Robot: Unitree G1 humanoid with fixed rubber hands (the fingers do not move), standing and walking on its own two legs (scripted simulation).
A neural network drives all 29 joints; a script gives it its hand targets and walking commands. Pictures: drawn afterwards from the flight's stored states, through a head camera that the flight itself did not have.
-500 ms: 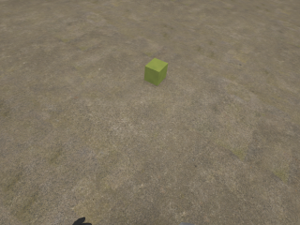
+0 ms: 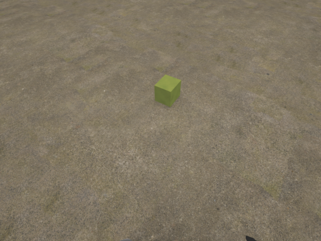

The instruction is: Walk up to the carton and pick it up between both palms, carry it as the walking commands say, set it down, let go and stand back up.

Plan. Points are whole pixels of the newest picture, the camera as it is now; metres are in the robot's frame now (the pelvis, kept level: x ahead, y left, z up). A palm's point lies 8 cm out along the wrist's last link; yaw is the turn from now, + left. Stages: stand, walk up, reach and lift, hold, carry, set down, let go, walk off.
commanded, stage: walk up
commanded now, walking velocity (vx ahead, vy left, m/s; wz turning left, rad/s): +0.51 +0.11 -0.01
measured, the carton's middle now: (167, 90) +1.43 -0.04 -0.67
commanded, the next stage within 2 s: none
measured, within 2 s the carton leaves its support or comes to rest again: neither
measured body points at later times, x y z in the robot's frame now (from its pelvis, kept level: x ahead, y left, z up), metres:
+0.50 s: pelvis +0.21 +0.00 +0.00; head +0.24 +0.01 +0.45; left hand +0.35 +0.23 -0.13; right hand +0.18 -0.24 -0.13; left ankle +0.10 +0.14 -0.73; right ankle +0.27 -0.15 -0.70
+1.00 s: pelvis +0.42 +0.01 -0.01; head +0.46 +0.03 +0.44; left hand +0.45 +0.24 -0.16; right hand +0.51 -0.23 -0.13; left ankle +0.45 +0.12 -0.73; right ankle +0.31 -0.14 -0.70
